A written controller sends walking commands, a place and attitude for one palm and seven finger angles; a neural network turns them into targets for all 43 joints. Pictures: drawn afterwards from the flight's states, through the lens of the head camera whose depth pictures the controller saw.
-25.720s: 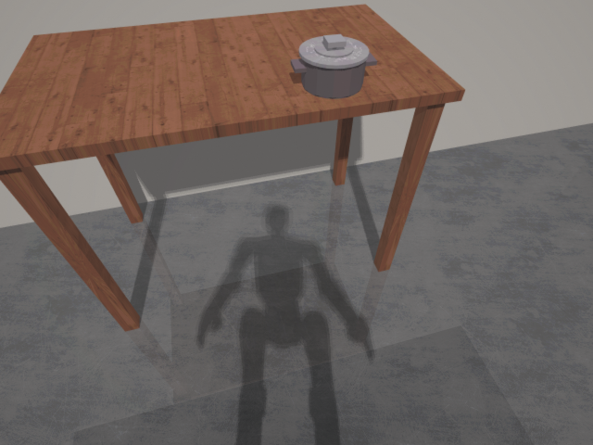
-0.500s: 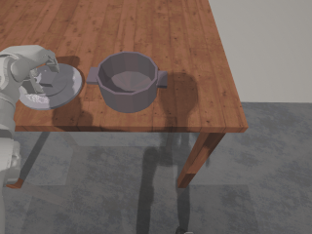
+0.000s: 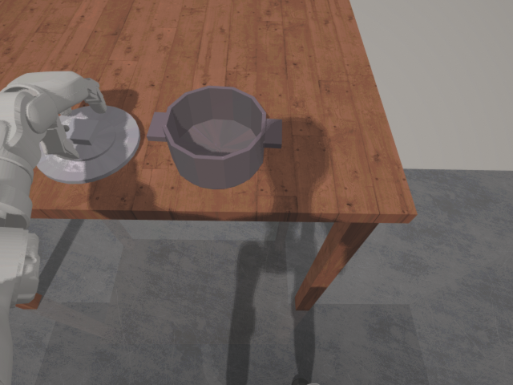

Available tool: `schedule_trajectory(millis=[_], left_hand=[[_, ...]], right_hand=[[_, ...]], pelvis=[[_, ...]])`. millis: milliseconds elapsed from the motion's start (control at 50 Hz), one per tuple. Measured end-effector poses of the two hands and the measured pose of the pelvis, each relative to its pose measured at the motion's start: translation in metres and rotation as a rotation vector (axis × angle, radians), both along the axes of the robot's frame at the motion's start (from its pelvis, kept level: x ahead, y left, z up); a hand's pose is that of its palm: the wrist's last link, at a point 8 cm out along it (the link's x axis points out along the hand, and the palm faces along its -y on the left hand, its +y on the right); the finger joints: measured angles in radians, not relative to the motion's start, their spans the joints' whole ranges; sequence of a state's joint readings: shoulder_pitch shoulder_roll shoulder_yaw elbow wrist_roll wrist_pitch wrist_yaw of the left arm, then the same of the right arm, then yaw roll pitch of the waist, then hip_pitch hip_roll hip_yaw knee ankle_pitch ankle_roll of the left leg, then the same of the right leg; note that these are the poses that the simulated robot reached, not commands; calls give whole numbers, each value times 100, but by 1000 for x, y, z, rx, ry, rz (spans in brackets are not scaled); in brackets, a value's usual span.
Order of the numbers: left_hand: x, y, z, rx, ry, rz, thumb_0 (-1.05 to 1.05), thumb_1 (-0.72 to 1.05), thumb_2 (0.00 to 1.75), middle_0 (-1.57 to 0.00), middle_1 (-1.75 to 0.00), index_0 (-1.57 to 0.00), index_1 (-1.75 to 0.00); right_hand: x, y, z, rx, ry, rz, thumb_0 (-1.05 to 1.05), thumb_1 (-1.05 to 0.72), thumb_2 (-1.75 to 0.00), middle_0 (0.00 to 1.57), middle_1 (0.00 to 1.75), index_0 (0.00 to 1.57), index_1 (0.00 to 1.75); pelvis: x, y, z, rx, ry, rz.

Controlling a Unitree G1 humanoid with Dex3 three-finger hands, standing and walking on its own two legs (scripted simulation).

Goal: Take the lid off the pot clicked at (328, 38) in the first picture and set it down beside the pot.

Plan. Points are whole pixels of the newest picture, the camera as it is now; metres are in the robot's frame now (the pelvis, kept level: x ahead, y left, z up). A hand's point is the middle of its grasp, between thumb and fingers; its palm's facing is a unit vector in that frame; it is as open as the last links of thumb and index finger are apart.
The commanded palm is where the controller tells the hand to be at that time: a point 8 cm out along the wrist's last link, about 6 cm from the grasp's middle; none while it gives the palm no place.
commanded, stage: raise the empty hand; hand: left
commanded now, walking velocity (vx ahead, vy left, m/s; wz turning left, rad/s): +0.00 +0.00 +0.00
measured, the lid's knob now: (82, 131) +0.49 +0.27 +0.09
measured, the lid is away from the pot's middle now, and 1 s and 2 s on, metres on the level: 0.22 0.22 0.22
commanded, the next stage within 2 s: draw the hand back to the body in 1.22 s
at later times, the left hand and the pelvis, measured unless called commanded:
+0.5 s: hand (36, 100) +0.47 +0.28 +0.17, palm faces -0.32 -0.01 -0.95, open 11.0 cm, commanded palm +0.46 +0.28 +0.24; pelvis +0.00 +0.00 +0.01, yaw +1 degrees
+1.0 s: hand (8, 64) +0.47 +0.28 +0.23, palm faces -0.27 -0.04 -0.96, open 11.0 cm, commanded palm +0.46 +0.28 +0.30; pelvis -0.01 -0.01 +0.01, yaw +1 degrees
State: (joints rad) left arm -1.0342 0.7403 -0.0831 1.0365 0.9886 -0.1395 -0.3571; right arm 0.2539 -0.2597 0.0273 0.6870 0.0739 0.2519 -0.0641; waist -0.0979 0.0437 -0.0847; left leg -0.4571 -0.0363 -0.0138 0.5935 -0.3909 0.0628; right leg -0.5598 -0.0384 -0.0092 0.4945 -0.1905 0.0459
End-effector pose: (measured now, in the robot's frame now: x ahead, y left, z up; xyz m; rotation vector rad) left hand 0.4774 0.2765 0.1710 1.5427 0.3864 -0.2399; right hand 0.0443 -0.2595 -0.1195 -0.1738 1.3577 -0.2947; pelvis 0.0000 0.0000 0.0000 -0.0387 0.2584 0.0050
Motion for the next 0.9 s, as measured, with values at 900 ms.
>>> schedule_trajectory(millis=[900], left_hand=[[-19,-1,105,30,-108,110,0,-12,89,-49,-62,-49,-63]], right_hand=[[12,-7,8,24,-84,46,0,-90,-90,20,30,20,30]], pelvis=[[-13,-10,8,15,-72,15]])
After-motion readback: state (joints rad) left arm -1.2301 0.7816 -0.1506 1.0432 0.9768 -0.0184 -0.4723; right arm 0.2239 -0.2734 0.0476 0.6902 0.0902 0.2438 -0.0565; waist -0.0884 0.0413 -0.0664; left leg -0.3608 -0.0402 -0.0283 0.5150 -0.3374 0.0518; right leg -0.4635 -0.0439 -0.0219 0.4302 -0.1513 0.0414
